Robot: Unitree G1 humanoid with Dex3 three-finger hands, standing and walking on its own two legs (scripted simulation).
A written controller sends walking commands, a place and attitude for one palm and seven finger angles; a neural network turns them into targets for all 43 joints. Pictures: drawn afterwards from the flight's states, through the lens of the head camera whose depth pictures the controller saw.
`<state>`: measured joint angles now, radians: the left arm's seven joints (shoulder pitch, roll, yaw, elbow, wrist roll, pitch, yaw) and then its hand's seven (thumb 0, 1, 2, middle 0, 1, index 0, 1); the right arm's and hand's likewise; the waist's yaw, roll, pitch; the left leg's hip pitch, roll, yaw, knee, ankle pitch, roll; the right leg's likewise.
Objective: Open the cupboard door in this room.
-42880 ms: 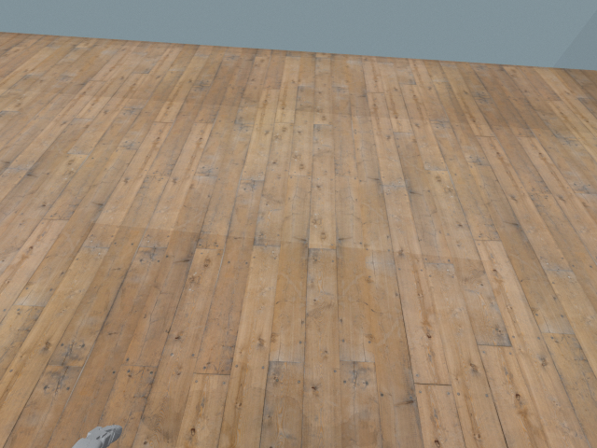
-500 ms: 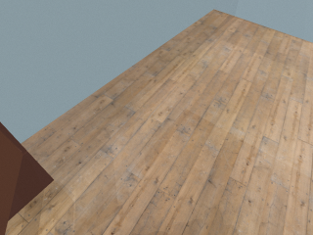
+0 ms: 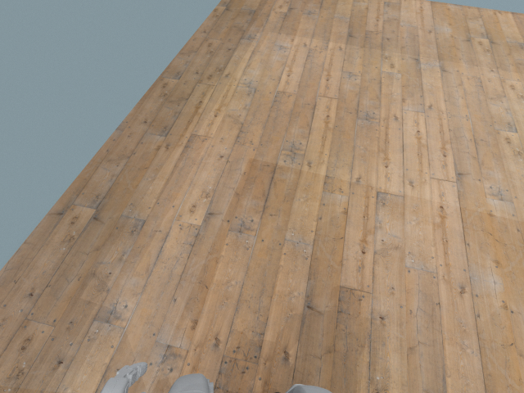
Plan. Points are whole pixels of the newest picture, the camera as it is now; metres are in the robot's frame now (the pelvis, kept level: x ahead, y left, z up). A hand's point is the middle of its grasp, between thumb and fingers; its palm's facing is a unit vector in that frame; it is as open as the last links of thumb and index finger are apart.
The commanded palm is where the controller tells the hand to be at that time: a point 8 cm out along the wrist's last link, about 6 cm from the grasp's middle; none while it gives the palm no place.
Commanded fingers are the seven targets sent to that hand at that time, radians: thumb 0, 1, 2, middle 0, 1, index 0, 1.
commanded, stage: walk to a spot facing it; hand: left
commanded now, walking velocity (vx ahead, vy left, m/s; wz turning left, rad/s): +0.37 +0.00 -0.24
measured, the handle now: out of the picture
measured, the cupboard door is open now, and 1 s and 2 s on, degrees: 49 49 49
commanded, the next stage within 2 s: turn to face it in 0.74 s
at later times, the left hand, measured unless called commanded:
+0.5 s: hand (168, 378) +0.16 +0.17 -0.17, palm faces -0.01 -0.99 -0.12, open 7.4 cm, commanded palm none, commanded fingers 0.00 0.90 0.90 -0.20 -0.30 -0.20 -0.30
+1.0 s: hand (235, 154) +0.68 +0.08 -0.17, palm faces -0.31 -0.93 -0.18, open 7.4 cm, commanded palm none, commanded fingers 0.00 0.90 0.90 -0.20 -0.30 -0.20 -0.30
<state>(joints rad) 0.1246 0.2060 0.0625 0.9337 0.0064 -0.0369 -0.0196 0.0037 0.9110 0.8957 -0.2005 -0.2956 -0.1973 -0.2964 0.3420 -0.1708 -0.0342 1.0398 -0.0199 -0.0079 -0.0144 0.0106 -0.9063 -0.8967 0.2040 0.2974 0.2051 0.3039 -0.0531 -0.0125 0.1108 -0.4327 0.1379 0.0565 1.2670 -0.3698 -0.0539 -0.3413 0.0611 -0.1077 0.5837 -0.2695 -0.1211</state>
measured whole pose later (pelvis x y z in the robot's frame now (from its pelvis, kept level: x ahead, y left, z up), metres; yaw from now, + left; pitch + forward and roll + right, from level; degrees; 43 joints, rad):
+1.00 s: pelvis +0.50 -0.05 -0.01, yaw -14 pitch +2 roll +0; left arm 0.06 0.19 0.04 0.98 0.02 -0.06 -0.01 0.00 0.91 0.90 -0.20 -0.30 -0.19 -0.30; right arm 0.53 -0.08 0.01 1.17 0.00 -0.04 -0.04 0.00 -0.91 -0.90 0.20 0.30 0.20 0.30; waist -0.07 -0.02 0.08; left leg -0.10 0.04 0.17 0.79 -0.49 -0.01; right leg -0.42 0.01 -0.14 0.62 -0.23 -0.10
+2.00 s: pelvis +0.63 -0.11 +0.01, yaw +20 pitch +1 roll +3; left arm 0.20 0.19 0.04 0.90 0.02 0.01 0.02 0.01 0.91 0.90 -0.20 -0.30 -0.20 -0.30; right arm 0.16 -0.26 -0.09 0.94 -0.02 0.08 0.02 0.01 -0.91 -0.90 0.20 0.30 0.20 0.30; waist -0.03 0.01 0.09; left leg -0.52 0.01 0.04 1.05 -0.45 -0.07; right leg -0.22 -0.11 -0.12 0.54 -0.32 0.00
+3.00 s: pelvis +0.65 -0.13 +0.00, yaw +57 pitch +1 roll +0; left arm 0.19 0.25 0.07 0.92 0.02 0.07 0.01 0.01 0.91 0.90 -0.20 -0.30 -0.20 -0.30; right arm 0.12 -0.22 -0.05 0.89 -0.03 0.03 0.00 0.00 -0.91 -0.90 0.20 0.30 0.21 0.30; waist 0.00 -0.05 0.10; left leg -0.33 -0.01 0.01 0.58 -0.27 0.01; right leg -0.47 -0.10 -0.06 1.09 -0.48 0.08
